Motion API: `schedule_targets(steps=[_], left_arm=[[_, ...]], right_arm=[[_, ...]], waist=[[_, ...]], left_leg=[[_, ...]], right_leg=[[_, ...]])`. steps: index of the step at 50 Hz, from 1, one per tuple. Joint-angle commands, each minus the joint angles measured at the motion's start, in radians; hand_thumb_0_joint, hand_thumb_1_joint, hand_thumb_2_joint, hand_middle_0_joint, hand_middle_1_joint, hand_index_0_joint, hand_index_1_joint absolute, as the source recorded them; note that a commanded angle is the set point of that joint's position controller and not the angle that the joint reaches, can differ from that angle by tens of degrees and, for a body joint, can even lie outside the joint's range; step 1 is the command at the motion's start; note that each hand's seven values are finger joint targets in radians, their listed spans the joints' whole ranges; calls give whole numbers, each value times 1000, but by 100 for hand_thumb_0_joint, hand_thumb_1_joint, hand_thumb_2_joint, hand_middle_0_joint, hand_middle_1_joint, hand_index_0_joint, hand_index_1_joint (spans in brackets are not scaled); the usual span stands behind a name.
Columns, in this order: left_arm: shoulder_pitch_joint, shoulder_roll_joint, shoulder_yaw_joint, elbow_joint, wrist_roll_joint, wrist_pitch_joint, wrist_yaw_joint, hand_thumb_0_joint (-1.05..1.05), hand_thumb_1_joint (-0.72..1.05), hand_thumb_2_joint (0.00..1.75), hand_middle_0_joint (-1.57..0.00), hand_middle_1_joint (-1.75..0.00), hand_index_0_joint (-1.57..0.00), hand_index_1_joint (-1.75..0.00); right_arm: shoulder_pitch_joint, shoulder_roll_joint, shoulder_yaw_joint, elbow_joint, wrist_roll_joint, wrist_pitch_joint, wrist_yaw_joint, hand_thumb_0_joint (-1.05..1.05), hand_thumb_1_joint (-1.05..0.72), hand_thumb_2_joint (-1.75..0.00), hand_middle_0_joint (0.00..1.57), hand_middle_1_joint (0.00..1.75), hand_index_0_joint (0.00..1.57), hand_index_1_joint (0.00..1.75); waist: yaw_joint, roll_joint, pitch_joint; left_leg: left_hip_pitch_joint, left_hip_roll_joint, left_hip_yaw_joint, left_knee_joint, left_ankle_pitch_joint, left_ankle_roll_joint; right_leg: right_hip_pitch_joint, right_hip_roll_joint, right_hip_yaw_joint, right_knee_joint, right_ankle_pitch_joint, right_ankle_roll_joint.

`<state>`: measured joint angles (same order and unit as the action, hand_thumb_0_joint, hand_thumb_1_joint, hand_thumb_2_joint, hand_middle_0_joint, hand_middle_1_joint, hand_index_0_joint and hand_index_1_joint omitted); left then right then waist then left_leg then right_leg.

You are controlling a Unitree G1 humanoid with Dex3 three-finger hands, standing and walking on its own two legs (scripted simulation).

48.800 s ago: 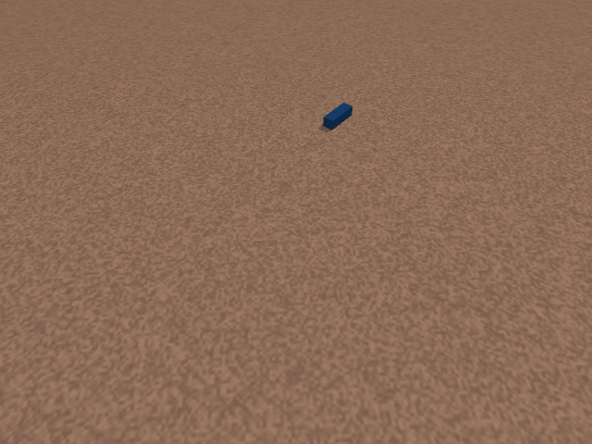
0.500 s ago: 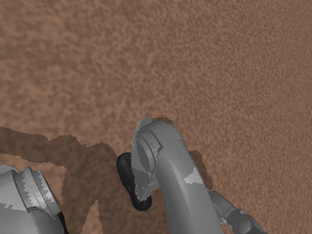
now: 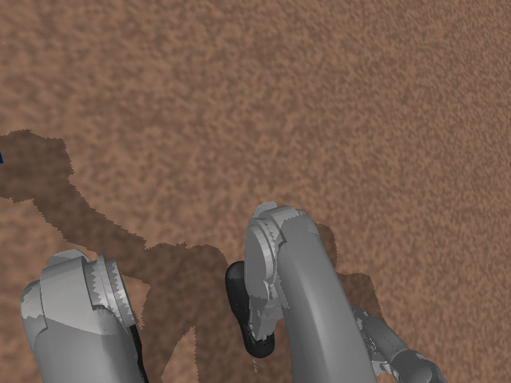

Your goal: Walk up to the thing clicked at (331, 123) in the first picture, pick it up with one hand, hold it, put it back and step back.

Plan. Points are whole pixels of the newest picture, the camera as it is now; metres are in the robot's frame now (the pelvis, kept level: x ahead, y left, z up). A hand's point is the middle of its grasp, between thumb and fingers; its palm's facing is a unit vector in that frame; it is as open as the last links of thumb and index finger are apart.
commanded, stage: settle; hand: left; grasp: from above
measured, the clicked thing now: out of the picture +0.46 +0.40 -0.21
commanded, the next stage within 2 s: lift in 0.24 s
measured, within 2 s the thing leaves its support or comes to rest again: neither
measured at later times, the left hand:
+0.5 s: hand out of the picture +0.44 +0.37 -0.12, palm faces -0.45 -0.11 -0.89, open 9.7 cm
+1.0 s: hand out of the picture +0.37 +0.37 +0.02, palm faces -0.44 -0.14 -0.89, open 9.6 cm
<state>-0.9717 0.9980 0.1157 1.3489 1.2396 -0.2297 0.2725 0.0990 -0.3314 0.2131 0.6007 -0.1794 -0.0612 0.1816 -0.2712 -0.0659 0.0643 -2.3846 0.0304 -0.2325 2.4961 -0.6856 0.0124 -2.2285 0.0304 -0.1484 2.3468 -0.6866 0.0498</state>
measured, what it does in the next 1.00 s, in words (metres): rises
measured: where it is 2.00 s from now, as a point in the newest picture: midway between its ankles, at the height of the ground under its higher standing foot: (196, 350)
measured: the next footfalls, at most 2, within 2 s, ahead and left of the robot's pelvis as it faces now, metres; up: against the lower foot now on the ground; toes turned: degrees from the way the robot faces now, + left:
none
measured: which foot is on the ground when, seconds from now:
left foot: down 0.00-1.00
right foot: down 0.00-1.00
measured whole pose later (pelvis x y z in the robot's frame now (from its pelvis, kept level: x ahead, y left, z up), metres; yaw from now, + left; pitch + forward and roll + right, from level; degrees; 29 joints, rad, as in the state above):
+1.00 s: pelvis -0.01 +0.00 +0.11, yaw +8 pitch +33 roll -8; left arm -0.64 0.75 0.06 0.84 1.03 -0.20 -0.02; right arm 0.15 -0.27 0.03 0.62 -0.02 0.08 0.06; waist -0.13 0.03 -0.15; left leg -2.06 0.04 -0.10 2.10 -0.63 0.02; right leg -1.96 -0.01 -0.06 2.03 -0.65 0.04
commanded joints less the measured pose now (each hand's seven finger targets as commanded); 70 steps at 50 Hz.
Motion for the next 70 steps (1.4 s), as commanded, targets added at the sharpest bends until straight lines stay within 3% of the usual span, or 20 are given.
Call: schedule_targets(steps=[1,5,9,13,19,24,27,29,32,34,35,37,42,46,51,56,57,61,62,70], left_arm=[[-309,234,10,-214,-41,-3,-10,0,59,68,-92,-74,-95,-70],[-296,214,11,-226,-54,-7,-47,0,59,67,-92,-74,-95,-70],[-330,271,53,-281,-48,-23,-56,0,62,70,-94,-75,-98,-71],[-349,299,76,-305,-37,-30,-59,0,62,72,-95,-74,-98,-71],[-331,279,74,-299,-31,-27,-63,0,60,64,-95,-75,-99,-70],[-297,241,52,-311,-77,10,-108,0,63,67,-94,-75,-98,-70],[-268,242,59,-358,-98,28,-138,0,66,66,-97,-72,-101,-67],[-238,224,61,-395,-112,31,-160,0,67,63,-98,-69,-102,-65],[-224,209,61,-503,-143,26,-200,0,68,62,-97,-69,-102,-64],[-180,218,83,-530,-166,21,-219,0,71,62,-99,-70,-104,-65],[-167,185,69,-552,-179,15,-229,0,70,66,-100,-68,-104,-64],[-169,190,74,-608,-182,4,-239,0,67,67,-98,-69,-102,-65],[-95,121,59,-662,-204,-3,-244,0,65,69,-95,-71,-99,-67],[-26,94,49,-709,-219,11,-244,0,61,66,-91,-73,-95,-69],[68,21,27,-797,-265,58,-251,0,62,64,-90,-72,-95,-67],[162,-29,3,-885,-279,96,-257,0,64,64,-91,-71,-96,-66],[159,-15,19,-925,-289,100,-254,0,64,65,-91,-71,-96,-66],[224,-59,-2,-953,-292,122,-240,0,64,69,-91,-75,-96,-71],[235,-53,14,-966,-294,126,-233,0,62,70,-90,-75,-94,-71],[323,-165,-58,-842,-277,148,-208,0,63,75,-90,-80,-94,-76]], right_arm=[[214,-284,-120,5,24,28,-21,0,-90,-90,20,30,20,30],[228,-276,-134,3,38,55,-37,0,-90,-90,20,30,20,30],[242,-267,-135,6,42,75,-48,0,-90,-90,20,30,20,30],[236,-257,-134,0,47,91,-56,0,-90,-90,20,30,20,30],[239,-246,-144,0,49,106,-67,0,-93,-91,20,30,20,30],[257,-238,-164,6,63,113,-74,0,-91,-90,20,30,20,30],[262,-232,-184,4,77,119,-82,0,-91,-90,20,30,20,30],[266,-238,-197,3,85,124,-88,0,-91,-90,20,30,20,30],[272,-219,-212,-4,101,130,-96,0,-91,-90,20,30,20,30],[271,-214,-228,-6,109,133,-104,0,-91,-90,20,30,20,30],[269,-205,-229,-8,111,133,-105,0,-91,-90,20,30,20,30],[263,-188,-234,-7,120,133,-112,0,-91,-90,20,30,20,30],[244,-177,-256,-8,140,133,-125,0,-90,-90,20,30,20,30],[225,-164,-264,-25,153,128,-139,0,-90,-90,20,30,20,30],[191,-160,-282,-37,173,116,-158,0,-89,-90,20,30,20,30],[168,-138,-282,-35,187,104,-184,0,-89,-90,20,30,20,30],[163,-138,-282,-36,192,101,-190,0,-89,-90,20,30,20,30],[148,-112,-279,-27,197,90,-208,0,-89,-90,20,30,20,30],[146,-109,-277,-24,200,86,-211,0,-89,-90,20,30,20,30],[129,-81,-270,12,212,46,-242,0,-89,-90,20,30,20,30]], waist=[[-20,488,-703],[-18,433,-713],[4,463,-759],[19,492,-780],[24,493,-794],[39,481,-823],[66,457,-831],[71,435,-825],[88,444,-922],[105,433,-915],[97,430,-911],[113,444,-945],[128,424,-921],[143,377,-889],[155,358,-850],[165,331,-834],[173,320,-848],[176,290,-814],[179,287,-816],[179,204,-609]], left_leg=[[590,11,96,-286,210,-4],[600,3,107,-279,265,1],[618,-3,128,-282,299,2],[632,-5,131,-309,260,-2],[642,-8,139,-345,206,2],[650,-9,145,-387,191,8],[657,-13,161,-410,188,13],[667,-20,159,-430,190,11],[753,-16,157,-457,236,15],[765,-19,163,-480,235,17],[772,-18,161,-494,232,17],[807,-14,163,-522,235,19],[885,-7,139,-619,217,19],[906,-7,135,-701,133,22],[1013,3,109,-838,67,18],[1127,3,114,-943,110,16],[1163,3,114,-970,110,15],[1243,-2,154,-1039,163,15],[1269,-5,154,-1068,160,14],[1378,-11,162,-1281,106,10]], right_leg=[[279,38,-74,-212,246,-85],[299,34,-65,-232,278,-85],[345,31,-50,-241,298,-83],[322,31,-43,-241,255,-92],[328,28,-39,-260,216,-90],[343,27,-26,-287,211,-88],[370,23,-12,-321,204,-89],[368,17,-9,-339,199,-95],[405,15,6,-356,238,-89],[413,10,17,-378,234,-89],[424,9,19,-388,236,-88],[444,9,32,-399,244,-86],[445,6,33,-447,232,-83],[518,7,38,-516,190,-81],[596,4,39,-606,158,-72],[723,2,53,-721,188,-66],[764,2,57,-748,189,-66],[887,2,81,-878,210,-64],[931,1,86,-904,207,-65],[1136,5,118,-1137,160,-65]])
